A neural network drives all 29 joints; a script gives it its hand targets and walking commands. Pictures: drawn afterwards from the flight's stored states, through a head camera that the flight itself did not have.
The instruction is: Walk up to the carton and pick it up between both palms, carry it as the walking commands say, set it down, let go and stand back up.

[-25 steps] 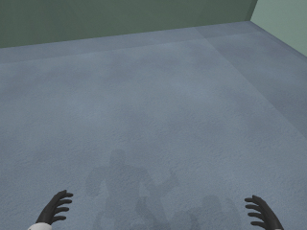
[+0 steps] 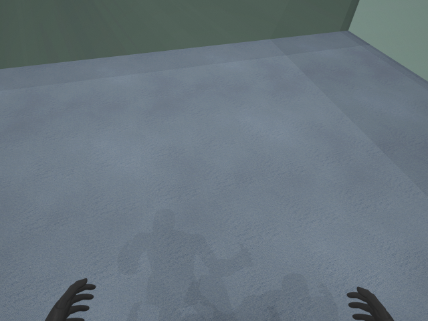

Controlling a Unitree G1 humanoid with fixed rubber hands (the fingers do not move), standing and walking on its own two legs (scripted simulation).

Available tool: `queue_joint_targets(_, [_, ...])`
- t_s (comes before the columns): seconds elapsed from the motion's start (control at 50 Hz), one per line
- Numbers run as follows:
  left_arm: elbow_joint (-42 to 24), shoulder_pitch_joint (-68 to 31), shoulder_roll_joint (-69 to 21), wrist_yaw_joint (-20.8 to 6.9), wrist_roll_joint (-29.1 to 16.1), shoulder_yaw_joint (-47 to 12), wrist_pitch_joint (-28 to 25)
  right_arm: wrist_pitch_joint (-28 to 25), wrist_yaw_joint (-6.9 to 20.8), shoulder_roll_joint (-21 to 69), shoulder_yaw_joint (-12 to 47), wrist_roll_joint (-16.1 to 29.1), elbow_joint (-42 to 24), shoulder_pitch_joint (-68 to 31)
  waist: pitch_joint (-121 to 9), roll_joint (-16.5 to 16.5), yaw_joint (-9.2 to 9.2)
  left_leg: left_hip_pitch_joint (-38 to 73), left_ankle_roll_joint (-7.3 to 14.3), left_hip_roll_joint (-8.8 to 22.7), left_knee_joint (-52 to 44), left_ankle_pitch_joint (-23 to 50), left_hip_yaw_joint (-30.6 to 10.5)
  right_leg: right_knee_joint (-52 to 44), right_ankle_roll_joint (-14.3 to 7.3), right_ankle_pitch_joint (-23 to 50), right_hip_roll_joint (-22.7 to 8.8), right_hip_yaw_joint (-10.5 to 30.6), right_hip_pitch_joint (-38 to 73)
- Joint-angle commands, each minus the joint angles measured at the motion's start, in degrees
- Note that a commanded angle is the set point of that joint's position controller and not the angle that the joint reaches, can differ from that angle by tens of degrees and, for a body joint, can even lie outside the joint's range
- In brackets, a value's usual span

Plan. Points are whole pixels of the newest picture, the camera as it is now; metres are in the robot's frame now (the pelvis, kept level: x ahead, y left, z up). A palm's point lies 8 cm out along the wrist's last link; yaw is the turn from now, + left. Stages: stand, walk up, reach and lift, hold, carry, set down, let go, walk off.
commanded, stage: stand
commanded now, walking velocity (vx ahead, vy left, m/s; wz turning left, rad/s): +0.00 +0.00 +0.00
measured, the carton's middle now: out of the picture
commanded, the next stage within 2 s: walk up in 0.40 s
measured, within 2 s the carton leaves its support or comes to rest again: neither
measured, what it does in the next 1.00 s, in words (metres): lifts its left foot, turning left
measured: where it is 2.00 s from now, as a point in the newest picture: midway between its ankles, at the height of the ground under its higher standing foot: outside the picture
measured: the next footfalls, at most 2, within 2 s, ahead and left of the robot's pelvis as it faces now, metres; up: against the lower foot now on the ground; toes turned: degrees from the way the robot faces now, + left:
left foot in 1.16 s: -0.06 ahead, +0.09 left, +0.00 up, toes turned +25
right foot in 1.62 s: +0.06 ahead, -0.13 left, +0.00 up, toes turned +30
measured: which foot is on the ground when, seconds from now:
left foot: down 0.00-0.78, up 0.80-1.00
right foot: down 0.00-1.00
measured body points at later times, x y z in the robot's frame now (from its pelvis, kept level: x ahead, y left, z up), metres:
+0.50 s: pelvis +0.00 +0.00 +0.01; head +0.00 +0.00 +0.46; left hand +0.13 +0.31 -0.09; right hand +0.13 -0.31 -0.09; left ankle +0.01 +0.12 -0.74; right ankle +0.01 -0.12 -0.74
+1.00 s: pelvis -0.03 -0.04 +0.00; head +0.01 -0.05 +0.45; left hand -0.03 +0.24 -0.12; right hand +0.15 -0.28 -0.13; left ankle -0.06 +0.09 -0.68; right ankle +0.02 -0.14 -0.74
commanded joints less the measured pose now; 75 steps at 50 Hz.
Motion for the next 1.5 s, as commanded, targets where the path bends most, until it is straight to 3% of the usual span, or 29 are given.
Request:
queue_joint_targets(0.0, [-2.9, -2.7, 9.2, 0.3, -0.1, 2.3, -0.8, -0.8, -0.3, -9.2, -2.3, 0.1, -2.9, -2.5, -3.6, 0.1, 0.00, 0.2, 1.9, 6.0, -5.5, 7.1, -5.3, -5.5, -1.9, 6.9, -6.1, 5.4, 0.4])
queue_joint_targets(0.56, [7.0, -3.3, 10.0, 0.8, -0.3, 1.6, -0.5, -0.4, -0.8, -9.9, -1.7, 0.3, 6.9, -3.1, -3.0, 0.1, -0.03, 1.9, 1.5, 6.7, -10.0, 7.4, -5.6, -9.9, -1.5, 7.1, -6.8, 5.5, 2.1])
queue_joint_targets(0.58, [6.2, -7.1, 5.9, -1.9, 0.9, 1.8, 3.6, 2.9, -2.9, -9.3, -3.9, 0.0, 14.0, 9.2, -3.1, -6.2, -2.77, 12.7, 5.0, 16.2, -10.6, -10.8, -21.6, 14.5, 0.1, -6.1, -1.2, -5.3, -17.8])
queue_joint_targets(0.6, [2.6, -5.0, 3.2, 0.2, -0.6, 2.8, 4.1, 3.1, -0.2, -11.5, -4.7, -1.8, 7.4, 0.8, -0.1, 16.3, -3.43, -0.3, 11.1, 17.5, -13.3, 20.1, -26.6, 17.7, 2.2, -15.9, -0.2, -2.7, -17.0])
queue_joint_targets(0.62, [3.6, -1.0, 3.1, 0.9, -0.5, 2.8, 4.4, 3.4, 0.4, -11.2, -5.2, -1.8, 6.3, -2.9, -2.3, 16.6, -0.59, -0.9, 12.3, 17.2, -10.0, 33.4, -22.8, 22.8, 2.3, -19.3, -1.8, 0.3, -14.1])
queue_joint_targets(0.64, [3.3, 0.3, 2.9, 1.0, -0.6, 3.0, 4.3, 3.6, 0.7, -9.0, -5.1, -1.7, 6.2, -3.1, -4.6, 13.8, 0.18, -0.4, 10.9, 15.2, -7.2, 35.5, -19.3, 19.3, 2.6, -18.4, -2.1, 0.7, -13.0])
queue_joint_targets(0.68, [3.0, -0.2, 3.0, 1.6, -0.5, 3.0, 4.1, 4.0, 0.8, -7.6, -4.9, -1.6, 7.0, -1.2, -5.6, 8.4, -0.30, -2.6, 7.6, 12.5, -7.2, 27.7, -17.7, 13.1, 2.6, -12.4, -0.7, -2.6, -10.7])
queue_joint_targets(0.72, [3.8, 3.1, 2.0, 1.8, -0.8, 2.4, 3.8, 4.0, 0.7, -7.9, -4.6, -1.4, 5.5, -3.2, -6.1, 9.4, 1.81, -8.3, 5.3, 9.2, -5.6, 20.1, -16.9, 2.4, 1.8, -4.0, -0.4, -3.4, -2.8])
queue_joint_targets(0.74, [4.3, 5.6, 2.3, 2.1, -0.7, 2.4, 3.5, 3.9, 0.6, -7.3, -4.2, -1.1, 4.9, -3.0, -6.5, 7.5, 3.08, -12.0, 3.5, 6.7, -3.6, 15.3, -16.0, -4.9, 0.8, 1.3, -2.2, -2.9, 2.6])
queue_joint_targets(0.76, [4.7, 8.2, 5.1, 2.3, -0.1, 3.2, 3.0, 3.7, 0.4, -4.6, -3.6, -1.0, 4.3, -1.3, -7.0, -2.0, 3.85, -17.0, 1.2, 1.5, 4.8, 6.7, -12.6, -13.2, -1.0, -1.4, -11.2, 6.4, 6.7])
queue_joint_targets(0.78, [3.3, 6.3, 10.4, 2.4, 0.9, 4.3, 3.0, 3.8, 0.3, -1.8, -3.4, -1.7, 3.7, 0.5, -6.3, -15.8, 3.39, -25.2, -1.4, -5.5, 19.3, -16.9, -3.4, -19.1, -6.8, -4.8, -26.3, 21.8, 6.1])
queue_joint_targets(0.8, [3.2, 4.9, 8.9, 2.2, 1.0, 4.4, 3.5, 4.5, -0.4, -3.2, -3.6, -2.6, 3.6, -0.4, -6.3, -13.8, 2.91, -23.6, -1.8, -0.5, 29.8, -18.3, -2.3, -17.4, -10.6, -4.0, -29.3, 20.5, 0.8])
queue_joint_targets(0.82, [3.1, 2.5, 6.0, 2.1, 1.3, 3.5, 3.3, 4.8, 0.0, -3.4, -3.8, -2.5, 4.2, -0.7, -5.1, -10.0, 1.36, -21.5, -1.4, 0.8, 34.0, -15.0, -3.0, -16.4, -9.7, -2.8, -25.2, 16.1, -1.5])
queue_joint_targets(0.84, [2.5, 0.6, 4.4, 2.0, 1.5, 3.2, 3.1, 5.0, 0.6, -3.2, -4.0, -2.3, 4.5, -0.1, -3.8, -8.3, 0.35, -20.1, -1.4, 1.0, 36.5, -12.0, -2.6, -15.7, -8.3, -1.0, -21.5, 10.5, -3.3])
queue_joint_targets(0.86, [2.1, -0.7, 3.3, 2.1, 1.6, 3.0, 3.0, 5.3, 1.3, -2.7, -4.2, -2.2, 4.9, 1.2, -3.7, -8.4, -0.28, -19.7, -2.1, 1.2, 37.6, -9.3, -1.9, -14.3, -7.1, 1.6, -18.5, 5.8, -3.0])
queue_joint_targets(0.9, [2.4, 0.5, 1.7, 2.2, 1.8, 2.6, 2.6, 5.9, 2.1, -0.8, -3.9, -1.7, 4.4, 1.3, -2.9, -9.4, 0.23, -19.4, -3.0, 1.4, 34.2, -7.8, -0.2, -11.4, -6.3, 9.9, -16.0, 0.3, -1.9])
queue_joint_targets(1.0, [4.2, 6.4, 3.1, 1.7, 2.8, 3.5, 2.4, 6.1, 2.6, 2.0, -2.4, -0.6, 1.2, -3.8, -3.3, -11.8, 3.25, -15.2, -2.7, 1.1, 18.7, -9.9, 3.1, -8.9, -7.4, 17.7, -19.3, -1.0, 1.2])
queue_joint_targets(1.06, [4.6, 6.1, 4.2, 1.4, 2.7, 4.0, 2.7, 5.8, 2.6, 1.8, -2.5, 0.1, 0.8, -3.0, -4.7, -13.3, 2.85, -10.4, -2.0, 0.1, 11.7, -10.7, 4.3, -7.0, -7.2, 19.6, -20.6, -1.4, 1.7])
queue_joint_targets(1.1, [4.8, 5.2, 4.3, 1.3, 2.1, 4.0, 2.9, 5.3, 2.5, 1.7, -2.8, 0.2, 1.5, -0.1, -6.0, -11.8, 1.02, -4.4, -1.5, -0.3, 2.7, -6.1, 5.5, -3.0, -5.5, 19.2, -20.2, -3.3, 0.3])
queue_joint_targets(1.12, [4.9, 5.7, 3.2, 1.1, 1.8, 3.5, 2.9, 4.9, 2.2, 0.4, -3.3, -0.1, 2.3, 2.4, -7.0, -8.6, -0.26, 2.4, -0.8, 0.5, -3.6, -1.3, 4.2, 1.5, -3.3, 15.8, -18.6, -5.4, -3.8])
queue_joint_targets(1.14, [4.6, 6.3, 0.5, 0.9, 1.6, 2.4, 3.0, 4.3, 2.0, -3.1, -4.2, -0.5, 2.9, 5.1, -6.7, -0.4, -1.50, 9.6, 0.8, 6.3, -10.0, 3.9, -3.1, 10.9, 0.0, 4.3, -13.8, -8.5, -11.6])
queue_joint_targets(1.16, [0.1, 2.1, -1.9, 1.0, 1.0, 1.4, 3.8, 4.0, 1.9, -10.4, -6.1, -1.4, 1.0, 5.4, -5.1, 19.9, -3.35, 11.5, 8.4, 20.9, -14.2, 13.9, -26.1, 24.1, 3.3, -21.0, -4.2, -9.6, -26.8])
queue_joint_targets(1.18, [0.2, -0.6, -1.0, 1.6, 1.2, 1.5, 4.8, 4.2, 1.1, -10.0, -6.4, -1.7, 1.7, 3.5, -6.3, 15.6, -3.05, 9.1, 12.2, 21.5, -12.8, 18.3, -23.2, 32.5, 3.0, -20.3, -7.5, -1.6, -25.7])
queue_joint_targets(1.22, [1.9, 1.2, 0.2, 1.1, 1.7, 2.3, 4.8, 4.0, 0.1, -4.7, -4.9, -1.4, 1.0, -2.8, -3.1, 7.7, -0.05, 4.0, 9.7, 15.7, -10.8, 15.3, -14.5, 34.1, 3.0, -12.6, -8.3, -0.7, -22.4])
queue_joint_targets(1.24, [2.4, 1.4, 0.2, 0.9, 1.7, 2.3, 4.8, 3.7, -0.1, -3.6, -4.7, -1.3, 1.1, -4.1, -2.4, 6.9, 0.65, 3.3, 8.6, 13.4, -10.1, 16.8, -12.5, 34.4, 2.8, -8.9, -7.6, -0.9, -21.7])
queue_joint_targets(1.3, [2.9, 1.4, -0.6, 0.8, 1.5, 2.4, 5.1, 3.3, 0.1, -2.6, -4.9, -1.2, 1.3, -3.1, -3.6, 7.4, 0.20, 4.3, 9.0, 11.6, -8.7, 22.1, -12.3, 34.3, 3.1, -6.6, -5.9, -1.3, -20.6])
queue_joint_targets(1.44, [0.8, -2.1, -2.2, 1.7, 0.6, 2.1, 4.6, 3.4, -0.5, -3.9, -5.7, -1.6, 2.4, 1.1, -3.7, 8.9, -1.62, 4.5, 11.6, 12.1, -8.6, 21.5, -20.1, 22.0, 3.2, -10.2, -3.4, -1.3, -18.8])
queue_joint_targets(1.46, [0.7, -2.1, -2.2, 1.8, 0.5, 2.1, 4.3, 3.5, -0.5, -4.2, -5.8, -1.6, 2.5, 1.2, -4.0, 8.9, -1.52, 4.0, 11.5, 12.0, -8.5, 22.1, -20.8, 20.2, 3.2, -10.7, -3.0, -1.2, -17.7])
queue_joint_targets(1.48, [4.1, -2.1, -2.5, 1.5, 0.0, 2.6, 4.3, 4.0, -0.6, -4.4, -5.4, -1.3, 3.3, 2.1, -2.2, 9.8, -0.96, 2.5, 9.3, 12.1, -7.2, 24.8, -19.5, 16.1, 3.3, -10.0, -2.5, -0.3, -16.1])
